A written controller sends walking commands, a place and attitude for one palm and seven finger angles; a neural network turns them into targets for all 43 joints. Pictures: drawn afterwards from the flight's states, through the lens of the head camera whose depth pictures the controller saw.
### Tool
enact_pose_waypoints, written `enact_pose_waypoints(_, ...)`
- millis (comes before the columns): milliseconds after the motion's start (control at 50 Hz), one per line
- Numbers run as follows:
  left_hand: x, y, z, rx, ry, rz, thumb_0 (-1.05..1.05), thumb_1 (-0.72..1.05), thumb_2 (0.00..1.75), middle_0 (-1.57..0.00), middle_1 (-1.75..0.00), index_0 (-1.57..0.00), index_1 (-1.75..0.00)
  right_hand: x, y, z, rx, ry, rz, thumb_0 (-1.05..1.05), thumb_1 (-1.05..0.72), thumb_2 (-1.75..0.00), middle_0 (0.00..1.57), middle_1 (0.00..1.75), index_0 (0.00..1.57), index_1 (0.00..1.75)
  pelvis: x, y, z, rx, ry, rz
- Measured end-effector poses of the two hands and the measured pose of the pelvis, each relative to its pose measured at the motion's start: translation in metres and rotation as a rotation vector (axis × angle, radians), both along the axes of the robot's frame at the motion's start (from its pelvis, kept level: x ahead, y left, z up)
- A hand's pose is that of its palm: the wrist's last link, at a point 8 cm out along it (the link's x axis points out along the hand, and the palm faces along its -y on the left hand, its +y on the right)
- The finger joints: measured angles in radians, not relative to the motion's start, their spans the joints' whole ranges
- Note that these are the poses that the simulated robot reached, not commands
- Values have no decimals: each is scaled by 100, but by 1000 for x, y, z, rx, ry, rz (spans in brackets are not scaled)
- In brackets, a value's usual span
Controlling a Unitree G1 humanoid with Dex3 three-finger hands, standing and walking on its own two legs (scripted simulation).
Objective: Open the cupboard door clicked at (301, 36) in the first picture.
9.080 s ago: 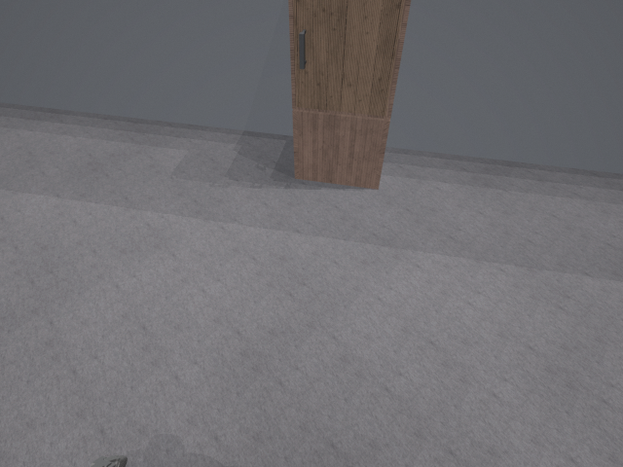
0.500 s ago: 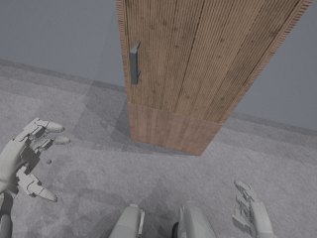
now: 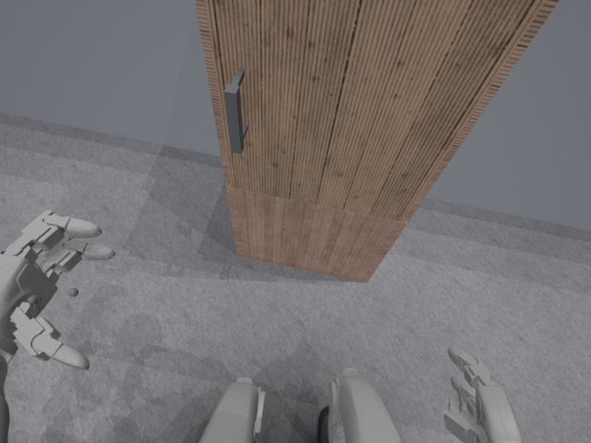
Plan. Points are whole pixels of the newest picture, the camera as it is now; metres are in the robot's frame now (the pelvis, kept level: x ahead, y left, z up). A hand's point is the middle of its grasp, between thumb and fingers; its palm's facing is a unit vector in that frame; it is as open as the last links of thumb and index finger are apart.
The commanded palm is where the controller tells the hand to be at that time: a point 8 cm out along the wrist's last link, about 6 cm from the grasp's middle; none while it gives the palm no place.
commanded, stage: raise the hand with hooked fingers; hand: left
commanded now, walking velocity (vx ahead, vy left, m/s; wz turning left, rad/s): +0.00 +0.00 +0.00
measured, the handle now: (238, 113) +0.59 +0.13 +0.04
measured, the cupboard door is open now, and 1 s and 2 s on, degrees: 0 0 0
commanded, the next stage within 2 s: move the hooked fingers beside the handle in 0.16 s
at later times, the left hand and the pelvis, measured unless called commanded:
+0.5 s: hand (91, 271) +0.31 +0.27 +0.04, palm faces -0.16 -0.99 -0.03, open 14.0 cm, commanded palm +0.30 +0.31 +0.05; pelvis +0.00 +0.00 -0.01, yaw +1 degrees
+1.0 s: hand (142, 207) +0.40 +0.23 +0.04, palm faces -0.18 -0.98 -0.03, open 14.0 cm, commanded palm +0.40 +0.28 +0.04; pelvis +0.00 +0.00 +0.00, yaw +0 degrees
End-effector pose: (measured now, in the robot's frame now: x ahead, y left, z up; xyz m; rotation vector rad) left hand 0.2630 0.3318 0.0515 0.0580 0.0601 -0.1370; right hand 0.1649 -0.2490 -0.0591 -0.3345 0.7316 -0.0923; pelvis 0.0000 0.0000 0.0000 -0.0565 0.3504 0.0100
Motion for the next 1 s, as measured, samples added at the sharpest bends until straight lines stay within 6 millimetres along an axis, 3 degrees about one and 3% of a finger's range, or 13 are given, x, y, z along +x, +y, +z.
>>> enact_pose_waypoints(360, 0, 2, -1, -7, -3, 2, -1, -50, 30, -30, -120, -30, -120, 9, 9, 0, 2, -19, 25, 1, -90, -89, 20, 30, 21, 30, -2, 1, -2, -5, -5, 8)
enact_pose_waypoints(620, 60, -17, -6, -26, -23, -45, -1, -50, 30, -30, -120, -30, -120, -10, 3, -11, -17, 56, -22, 1, -90, -89, 20, 30, 21, 30, -4, 3, -5, -6, 18, 4)
enact_pose_waypoints(860, 98, -26, -7, -29, -10, -26, -1, -50, 30, -29, -120, -30, -120, -40, -3, -21, -9, 183, -72, 1, -90, -89, 20, 30, 21, 30, 0, 3, -2, 5, 48, -5)
enact_pose_waypoints(1000, 124, -42, -6, -28, -23, -43, -1, -50, 30, -29, -120, -30, -120, -49, -8, -27, -12, 240, -97, 1, -90, -89, 20, 30, 21, 30, 2, 2, -3, 7, 61, -4)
